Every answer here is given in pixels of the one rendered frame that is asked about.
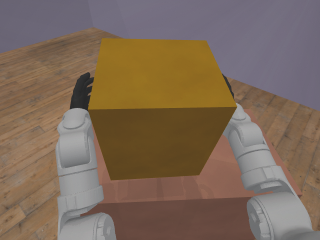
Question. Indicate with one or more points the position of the robot right forearm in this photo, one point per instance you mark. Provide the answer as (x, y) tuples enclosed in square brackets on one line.
[(256, 163)]

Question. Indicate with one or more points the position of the pedestal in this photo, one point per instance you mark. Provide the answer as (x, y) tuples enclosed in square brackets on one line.
[(208, 206)]

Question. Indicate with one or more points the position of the right robot hand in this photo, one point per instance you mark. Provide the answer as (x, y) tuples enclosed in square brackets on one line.
[(229, 86)]

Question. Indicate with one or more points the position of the robot right upper arm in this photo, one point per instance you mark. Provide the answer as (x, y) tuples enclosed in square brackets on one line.
[(279, 216)]

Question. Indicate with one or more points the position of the robot left upper arm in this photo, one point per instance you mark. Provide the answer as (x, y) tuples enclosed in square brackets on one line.
[(98, 226)]

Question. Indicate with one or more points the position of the robot left forearm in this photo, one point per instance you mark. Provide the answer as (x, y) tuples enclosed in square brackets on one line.
[(76, 161)]

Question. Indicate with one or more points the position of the carton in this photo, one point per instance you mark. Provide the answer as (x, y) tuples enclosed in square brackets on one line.
[(158, 106)]

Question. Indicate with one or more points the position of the left robot hand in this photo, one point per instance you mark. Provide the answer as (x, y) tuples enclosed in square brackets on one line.
[(80, 98)]

